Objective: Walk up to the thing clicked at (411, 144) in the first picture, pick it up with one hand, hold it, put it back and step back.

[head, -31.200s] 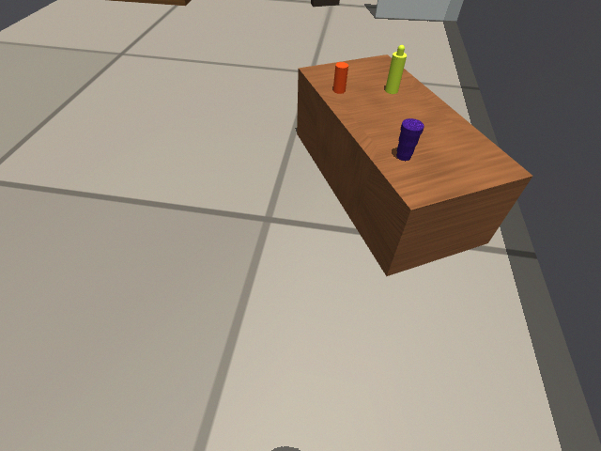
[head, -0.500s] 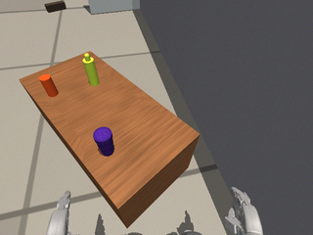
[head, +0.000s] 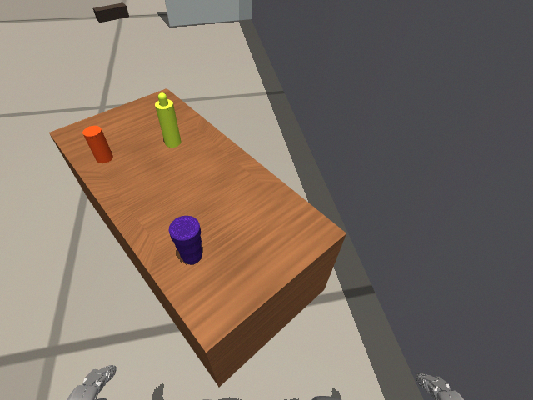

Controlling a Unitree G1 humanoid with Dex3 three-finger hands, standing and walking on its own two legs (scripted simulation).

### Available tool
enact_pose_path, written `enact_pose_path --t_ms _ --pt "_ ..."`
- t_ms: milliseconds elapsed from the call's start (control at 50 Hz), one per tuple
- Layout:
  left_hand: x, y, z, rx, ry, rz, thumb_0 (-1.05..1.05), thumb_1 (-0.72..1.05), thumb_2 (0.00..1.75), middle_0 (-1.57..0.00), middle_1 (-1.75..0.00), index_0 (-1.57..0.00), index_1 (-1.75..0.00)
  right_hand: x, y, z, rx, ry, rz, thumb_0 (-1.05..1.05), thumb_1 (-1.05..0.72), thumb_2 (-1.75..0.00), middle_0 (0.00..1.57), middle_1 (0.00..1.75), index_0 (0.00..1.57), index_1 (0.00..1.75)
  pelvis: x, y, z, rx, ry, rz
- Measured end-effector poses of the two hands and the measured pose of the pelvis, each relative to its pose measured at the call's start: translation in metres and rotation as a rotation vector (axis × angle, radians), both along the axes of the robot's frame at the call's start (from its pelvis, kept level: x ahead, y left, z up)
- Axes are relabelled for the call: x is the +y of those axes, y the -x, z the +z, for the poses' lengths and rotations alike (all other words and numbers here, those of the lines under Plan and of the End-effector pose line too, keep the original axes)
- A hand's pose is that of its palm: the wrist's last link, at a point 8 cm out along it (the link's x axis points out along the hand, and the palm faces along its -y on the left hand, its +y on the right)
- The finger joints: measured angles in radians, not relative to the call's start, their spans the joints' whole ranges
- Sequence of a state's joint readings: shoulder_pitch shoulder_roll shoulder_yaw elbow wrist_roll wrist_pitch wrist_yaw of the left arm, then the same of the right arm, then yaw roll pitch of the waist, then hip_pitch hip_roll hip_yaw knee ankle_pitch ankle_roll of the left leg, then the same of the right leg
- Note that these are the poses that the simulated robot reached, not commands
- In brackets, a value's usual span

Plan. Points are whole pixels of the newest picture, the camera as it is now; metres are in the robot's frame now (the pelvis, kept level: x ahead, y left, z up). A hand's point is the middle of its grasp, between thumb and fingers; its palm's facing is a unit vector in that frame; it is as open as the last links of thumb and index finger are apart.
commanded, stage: stand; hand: left
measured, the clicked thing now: (188, 242) +0.53 +0.21 -0.26
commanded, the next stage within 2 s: none
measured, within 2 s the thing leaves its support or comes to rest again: neither
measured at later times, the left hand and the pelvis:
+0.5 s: hand out of the picture +0.05 +0.24 -0.12, palm faces +0.02 -0.94 -0.35, open 7.4 cm; pelvis +0.00 +0.00 +0.04, yaw +1 degrees
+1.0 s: hand out of the picture +0.06 +0.23 -0.11, palm faces +0.02 -0.94 -0.34, open 7.4 cm; pelvis +0.00 -0.02 +0.05, yaw +1 degrees
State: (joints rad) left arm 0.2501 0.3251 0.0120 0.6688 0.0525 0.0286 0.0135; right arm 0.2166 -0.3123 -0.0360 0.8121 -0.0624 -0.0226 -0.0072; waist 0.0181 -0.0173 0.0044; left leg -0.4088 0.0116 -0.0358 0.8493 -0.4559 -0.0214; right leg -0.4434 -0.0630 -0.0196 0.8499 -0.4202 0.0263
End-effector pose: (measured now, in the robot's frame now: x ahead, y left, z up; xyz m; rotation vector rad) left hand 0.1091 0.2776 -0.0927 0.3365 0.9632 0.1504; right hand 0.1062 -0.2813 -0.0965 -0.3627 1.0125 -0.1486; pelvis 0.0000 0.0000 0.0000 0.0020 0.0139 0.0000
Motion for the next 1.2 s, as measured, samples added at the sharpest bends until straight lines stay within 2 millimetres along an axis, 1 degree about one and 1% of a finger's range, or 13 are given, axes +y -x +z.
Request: enact_pose_path --t_ms 60,140,240,340,500,880,1200 --pt "0.011 0.017 -0.003 0.072 -0.010 0.038 0.00 0.59 0.83 -0.20 -0.29 -0.20 -0.29 -0.008 0.014 0.002 0.053 0.013 -0.030 0.01 -0.91 -0.90 0.20 0.30 0.20 0.30 0.001 -0.003 0.006 -0.012 0.004 0.000" --pt "0.018 0.038 -0.003 0.151 -0.018 0.081 0.00 0.75 0.87 -0.20 -0.29 -0.20 -0.30 -0.011 0.028 0.003 0.114 0.012 -0.056 0.01 -0.91 -0.90 0.20 0.30 0.20 0.30 0.002 -0.005 0.013 -0.028 0.006 0.004" --pt "0.018 0.055 0.001 0.219 -0.016 0.118 0.01 0.85 0.89 -0.20 -0.30 -0.20 -0.30 -0.007 0.037 0.003 0.164 -0.009 -0.069 0.01 -0.91 -0.90 0.20 0.30 0.20 0.30 0.001 -0.006 0.023 -0.047 0.004 0.008" --pt "0.014 0.064 0.006 0.256 -0.009 0.134 0.01 0.89 0.90 -0.20 -0.30 -0.20 -0.30 -0.001 0.038 0.004 0.184 -0.035 -0.070 0.01 -0.91 -0.90 0.20 0.30 0.20 0.30 -0.001 -0.006 0.031 -0.064 0.003 0.014" --pt "0.008 0.064 0.013 0.262 -0.001 0.144 0.01 0.90 0.90 -0.20 -0.30 -0.20 -0.30 -0.002 0.037 0.008 0.191 -0.053 -0.068 0.01 -0.91 -0.90 0.20 0.30 0.20 0.30 -0.005 -0.004 0.040 -0.079 0.000 0.018" --pt "0.002 0.057 0.019 0.266 0.000 0.148 0.01 0.91 0.90 -0.20 -0.30 -0.20 -0.30 -0.024 0.043 0.015 0.219 -0.026 -0.089 0.01 -0.91 -0.90 0.20 0.30 0.20 0.30 -0.014 -0.002 0.045 -0.081 0.002 0.014" --pt "0.000 0.052 0.019 0.276 0.003 0.140 0.01 0.91 0.90 -0.20 -0.30 -0.20 -0.30 -0.027 0.045 0.015 0.233 -0.030 -0.093 0.01 -0.91 -0.90 0.20 0.30 0.20 0.30 -0.017 -0.003 0.046 -0.071 0.003 0.006"
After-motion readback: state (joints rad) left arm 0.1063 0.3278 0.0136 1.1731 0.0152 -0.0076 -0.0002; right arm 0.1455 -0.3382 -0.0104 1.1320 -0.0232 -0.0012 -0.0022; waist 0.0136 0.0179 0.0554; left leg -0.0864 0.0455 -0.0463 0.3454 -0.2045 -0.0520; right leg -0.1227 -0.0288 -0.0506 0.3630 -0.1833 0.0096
